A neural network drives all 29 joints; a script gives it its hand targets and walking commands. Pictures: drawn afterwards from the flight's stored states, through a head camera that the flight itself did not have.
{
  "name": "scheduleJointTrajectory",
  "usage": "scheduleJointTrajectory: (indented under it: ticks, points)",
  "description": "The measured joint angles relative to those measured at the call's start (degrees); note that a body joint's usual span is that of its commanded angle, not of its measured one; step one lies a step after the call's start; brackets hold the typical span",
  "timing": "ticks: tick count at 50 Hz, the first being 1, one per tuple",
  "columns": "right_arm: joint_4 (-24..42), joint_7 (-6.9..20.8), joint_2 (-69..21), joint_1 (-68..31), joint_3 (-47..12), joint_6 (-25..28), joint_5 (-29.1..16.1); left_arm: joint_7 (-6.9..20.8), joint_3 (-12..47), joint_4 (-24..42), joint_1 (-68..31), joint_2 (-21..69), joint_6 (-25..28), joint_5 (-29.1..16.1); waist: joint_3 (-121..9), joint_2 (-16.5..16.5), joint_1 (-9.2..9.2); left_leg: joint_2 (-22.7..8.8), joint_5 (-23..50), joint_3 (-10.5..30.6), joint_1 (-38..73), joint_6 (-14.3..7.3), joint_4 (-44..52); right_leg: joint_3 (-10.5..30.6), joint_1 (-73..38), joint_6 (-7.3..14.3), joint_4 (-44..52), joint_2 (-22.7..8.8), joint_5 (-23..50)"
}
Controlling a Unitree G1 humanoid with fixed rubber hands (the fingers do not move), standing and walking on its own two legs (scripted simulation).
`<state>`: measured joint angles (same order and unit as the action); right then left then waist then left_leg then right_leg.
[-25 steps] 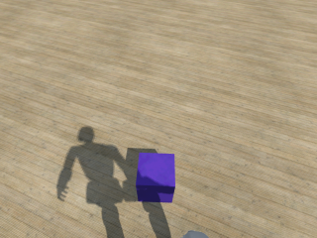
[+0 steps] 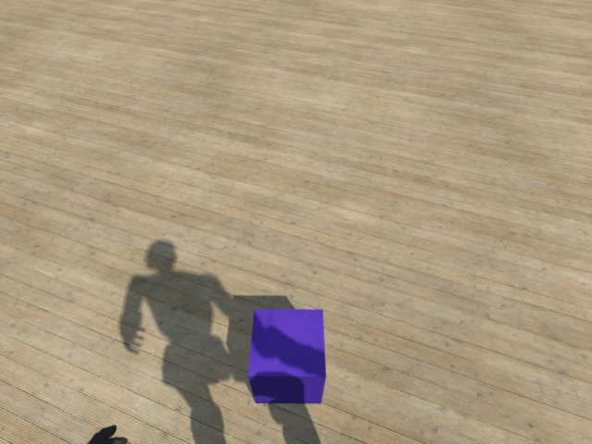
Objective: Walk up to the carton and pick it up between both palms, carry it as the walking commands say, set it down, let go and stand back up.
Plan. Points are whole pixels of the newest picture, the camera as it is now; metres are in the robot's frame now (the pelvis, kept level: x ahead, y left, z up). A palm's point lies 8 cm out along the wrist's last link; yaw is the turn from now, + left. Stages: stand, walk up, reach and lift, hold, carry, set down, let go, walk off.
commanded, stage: walk up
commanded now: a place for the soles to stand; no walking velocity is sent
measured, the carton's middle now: (288, 357) +0.50 +0.03 -0.64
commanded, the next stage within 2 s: none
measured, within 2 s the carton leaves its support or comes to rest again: neither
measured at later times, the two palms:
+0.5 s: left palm out of the picture +0.08 +0.30 -0.10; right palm out of the picture +0.10 -0.30 -0.10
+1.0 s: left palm out of the picture +0.14 +0.35 -0.11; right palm out of the picture +0.12 -0.29 -0.10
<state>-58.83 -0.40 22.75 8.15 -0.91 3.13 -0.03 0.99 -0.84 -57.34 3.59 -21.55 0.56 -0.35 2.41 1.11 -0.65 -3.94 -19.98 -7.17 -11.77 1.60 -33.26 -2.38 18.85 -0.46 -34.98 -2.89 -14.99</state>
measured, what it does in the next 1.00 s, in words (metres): lifts its left foot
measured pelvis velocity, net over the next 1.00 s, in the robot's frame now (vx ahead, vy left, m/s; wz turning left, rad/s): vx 0.06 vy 0.03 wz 0.00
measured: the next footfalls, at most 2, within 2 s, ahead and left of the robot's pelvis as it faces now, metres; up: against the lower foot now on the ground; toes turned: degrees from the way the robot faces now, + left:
left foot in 1.06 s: +0.14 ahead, +0.16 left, +0.00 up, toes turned -12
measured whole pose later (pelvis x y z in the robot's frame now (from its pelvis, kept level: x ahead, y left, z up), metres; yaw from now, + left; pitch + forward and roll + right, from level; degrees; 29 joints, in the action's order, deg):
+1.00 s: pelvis +0.06 +0.03 +0.00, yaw +0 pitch -2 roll -1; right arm -58.5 1.1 23.5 8.9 2.5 -0.7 0.0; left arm -1.1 -1.9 -57.3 7.8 -23.0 2.7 0.7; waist 6.7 -0.1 0.2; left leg -2.1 -30.3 -2.7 -17.8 -1.1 -48.0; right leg -3.2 10.2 -1.2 -30.6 -4.0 -18.3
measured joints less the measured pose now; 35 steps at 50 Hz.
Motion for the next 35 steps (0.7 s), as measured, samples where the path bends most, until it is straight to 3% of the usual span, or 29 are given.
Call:
scheduleJointTrajectory:
  ticks: [25, 35]
  points:
    - [-7.13, 0.63, -1.24, -4.14, 0.42, -1.11, 0.63, 0.08, 0.15, -9.1, 1.18, 1.27, -0.47, 0.63, -0.33, -0.58, 1.04, 0.68, 6.09, 0.37, 6.91, -0.11, 13.04, -1.05, -7.37, -0.28, 12.94, 0.26, 5.69]
    - [-5.34, 2.07, -0.21, -0.39, 2.07, -1.98, 2.02, 0.19, -0.98, -6.97, 4.34, -0.1, 0.78, 1.4, -1.48, -1.28, 0.64, 0.64, 1.24, 0.95, 5.72, -1.08, 6.9, -0.36, -6.41, -0.72, 7.66, 0.31, 1.24]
